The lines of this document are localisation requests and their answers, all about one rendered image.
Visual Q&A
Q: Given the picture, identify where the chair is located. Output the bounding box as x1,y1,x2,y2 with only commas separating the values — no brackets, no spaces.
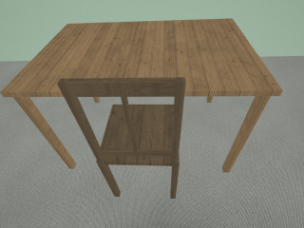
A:
57,77,186,199

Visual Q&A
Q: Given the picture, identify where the table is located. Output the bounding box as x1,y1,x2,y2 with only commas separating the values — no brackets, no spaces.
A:
0,18,283,173

